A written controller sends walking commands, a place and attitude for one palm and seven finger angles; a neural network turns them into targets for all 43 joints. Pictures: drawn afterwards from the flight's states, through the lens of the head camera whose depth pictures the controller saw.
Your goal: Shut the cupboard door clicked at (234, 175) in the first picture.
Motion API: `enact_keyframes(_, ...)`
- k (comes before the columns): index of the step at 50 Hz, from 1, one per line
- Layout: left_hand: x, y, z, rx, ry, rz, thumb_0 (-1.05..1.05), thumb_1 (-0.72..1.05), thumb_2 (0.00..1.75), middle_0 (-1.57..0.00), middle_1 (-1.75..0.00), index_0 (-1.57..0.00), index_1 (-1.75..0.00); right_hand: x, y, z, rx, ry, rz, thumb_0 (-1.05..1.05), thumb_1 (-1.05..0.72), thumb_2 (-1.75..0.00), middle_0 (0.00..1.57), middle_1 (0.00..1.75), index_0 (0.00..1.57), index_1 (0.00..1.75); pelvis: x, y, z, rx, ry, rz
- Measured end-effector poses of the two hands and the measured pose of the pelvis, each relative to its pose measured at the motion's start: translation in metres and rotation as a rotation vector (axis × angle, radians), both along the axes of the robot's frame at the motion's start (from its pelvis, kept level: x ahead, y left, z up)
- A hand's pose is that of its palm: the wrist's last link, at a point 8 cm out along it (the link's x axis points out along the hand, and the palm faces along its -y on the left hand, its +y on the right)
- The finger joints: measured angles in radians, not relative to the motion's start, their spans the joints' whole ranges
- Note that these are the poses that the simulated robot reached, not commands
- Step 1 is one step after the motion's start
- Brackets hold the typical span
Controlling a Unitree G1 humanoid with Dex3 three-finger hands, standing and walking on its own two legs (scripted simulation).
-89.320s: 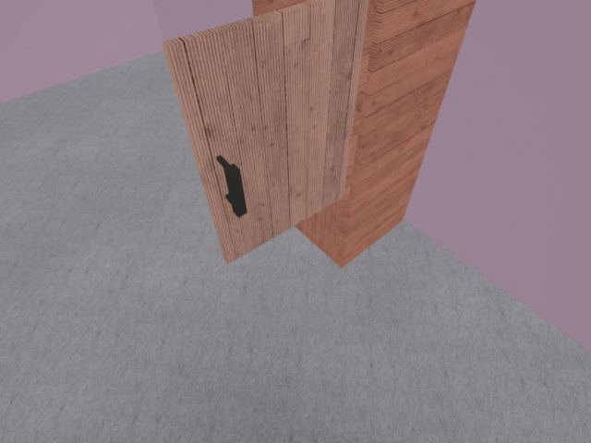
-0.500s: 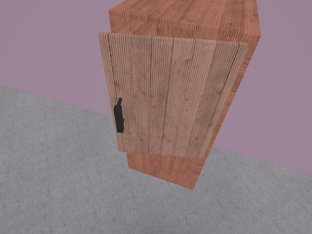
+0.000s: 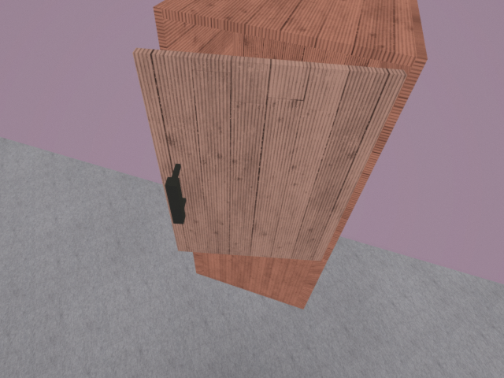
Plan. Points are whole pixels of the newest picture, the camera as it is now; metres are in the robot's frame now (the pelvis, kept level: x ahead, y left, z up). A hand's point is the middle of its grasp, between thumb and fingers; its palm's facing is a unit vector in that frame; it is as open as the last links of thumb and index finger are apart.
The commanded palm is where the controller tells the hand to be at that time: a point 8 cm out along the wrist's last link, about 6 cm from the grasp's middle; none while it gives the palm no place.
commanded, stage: come to a stop and stand still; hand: left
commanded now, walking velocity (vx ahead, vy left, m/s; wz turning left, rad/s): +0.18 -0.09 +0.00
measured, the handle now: (178, 194) +0.48 +0.19 -0.04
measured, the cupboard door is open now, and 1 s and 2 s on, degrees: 15 15 15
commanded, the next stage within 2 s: look again from close up in 1.54 s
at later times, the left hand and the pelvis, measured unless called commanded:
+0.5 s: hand out of the picture +0.05 +0.18 -0.17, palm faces +0.01 -0.97 -0.25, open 7.3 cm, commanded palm none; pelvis +0.01 -0.01 +0.00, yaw +0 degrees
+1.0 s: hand out of the picture +0.02 +0.15 -0.16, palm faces -0.04 -0.97 -0.22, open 7.4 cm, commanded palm none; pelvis +0.00 -0.03 +0.01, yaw -1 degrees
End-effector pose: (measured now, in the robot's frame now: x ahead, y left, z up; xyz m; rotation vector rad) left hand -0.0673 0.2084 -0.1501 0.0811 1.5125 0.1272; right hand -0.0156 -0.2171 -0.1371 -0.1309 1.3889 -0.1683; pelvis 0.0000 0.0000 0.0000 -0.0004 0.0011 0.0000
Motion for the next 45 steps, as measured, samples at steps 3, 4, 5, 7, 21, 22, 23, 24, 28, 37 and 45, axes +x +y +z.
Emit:
enact_keyframes(3, 0.016, -0.004, -0.001, 0.009, -0.013, -0.002, 0.01, 0.91, 0.90, -0.20, -0.30, -0.19, -0.29, 0.011, -0.002, -0.004, 0.004, -0.002, -0.005, 0.01, -0.91, -0.89, 0.20, 0.30, 0.20, 0.30, 0.010, -0.005, -0.002, 0.003, 0.005, -0.001)
enact_keyframes(4, 0.022, -0.006, -0.001, 0.015, -0.023, 0.000, 0.01, 0.91, 0.90, -0.20, -0.30, -0.19, -0.29, 0.014, -0.004, -0.006, 0.004, 0.001, -0.004, 0.01, -0.91, -0.89, 0.20, 0.30, 0.20, 0.30, 0.013, -0.007, -0.003, 0.001, 0.006, 0.001)
enact_keyframes(5, 0.028, -0.007, -0.001, 0.020, -0.035, 0.003, 0.01, 0.91, 0.90, -0.20, -0.30, -0.19, -0.29, 0.018, -0.006, -0.007, 0.003, 0.004, -0.002, 0.01, -0.91, -0.89, 0.20, 0.30, 0.20, 0.30, 0.015, -0.009, -0.004, -0.002, 0.005, 0.003)
enact_keyframes(7, 0.039, -0.010, -0.002, 0.030, -0.061, 0.014, 0.01, 0.91, 0.90, -0.20, -0.30, -0.19, -0.29, 0.027, -0.011, -0.008, -0.003, 0.010, 0.011, 0.01, -0.92, -0.89, 0.20, 0.30, 0.20, 0.30, 0.020, -0.011, -0.004, -0.007, 0.003, 0.013)
enact_keyframes(21, 0.099, 0.006, 0.009, 0.079, -0.178, -0.023, 0.02, 0.93, 0.90, -0.21, -0.30, -0.20, -0.29, 0.089, -0.022, 0.009, -0.035, -0.139, 0.037, 0.01, -0.91, -0.89, 0.20, 0.30, 0.19, 0.30, 0.021, -0.014, 0.006, 0.009, -0.040, 0.003)
enact_keyframes(22, 0.101, 0.009, 0.011, 0.092, -0.189, -0.031, 0.02, 0.93, 0.90, -0.21, -0.30, -0.20, -0.29, 0.090, -0.023, 0.009, -0.031, -0.143, 0.038, 0.00, -0.91, -0.89, 0.20, 0.30, 0.19, 0.30, 0.020, -0.014, 0.007, 0.003, -0.037, 0.000)
enact_keyframes(23, 0.103, 0.011, 0.014, 0.106, -0.201, -0.042, 0.02, 0.93, 0.90, -0.21, -0.30, -0.20, -0.29, 0.091, -0.024, 0.008, -0.026, -0.155, 0.038, 0.00, -0.91, -0.89, 0.20, 0.30, 0.19, 0.30, 0.018, -0.013, 0.006, -0.002, -0.032, -0.002)
enact_keyframes(24, 0.105, 0.014, 0.016, 0.117, -0.212, -0.053, 0.02, 0.92, 0.90, -0.21, -0.30, -0.20, -0.29, 0.092, -0.024, 0.007, -0.020, -0.171, 0.038, 0.00, -0.91, -0.89, 0.20, 0.30, 0.19, 0.30, 0.016, -0.013, 0.006, -0.003, -0.030, -0.003)
enact_keyframes(28, 0.111, 0.024, 0.025, 0.155, -0.252, -0.081, 0.01, 0.92, 0.90, -0.20, -0.30, -0.20, -0.29, 0.088, -0.022, 0.002, 0.006, -0.219, 0.048, 0.00, -0.91, -0.89, 0.20, 0.30, 0.19, 0.30, 0.009, -0.012, 0.004, 0.001, -0.040, -0.003)
enact_keyframes(37, 0.108, 0.021, 0.039, 0.166, -0.269, -0.120, 0.01, 0.91, 0.90, -0.20, -0.30, -0.19, -0.29, 0.049, -0.029, -0.004, 0.036, -0.161, 0.045, 0.00, -0.92, -0.89, 0.20, 0.30, 0.19, 0.30, -0.005, -0.017, 0.008, 0.018, -0.033, -0.007)
enact_keyframes(45, 0.092, 0.003, 0.031, 0.118, -0.187, -0.112, 0.01, 0.91, 0.90, -0.20, -0.30, -0.20, -0.29, -0.002, -0.032, -0.005, 0.040, 0.001, 0.020, 0.00, -0.91, -0.89, 0.20, 0.30, 0.19, 0.30, -0.001, -0.024, 0.010, 0.021, -0.012, -0.010)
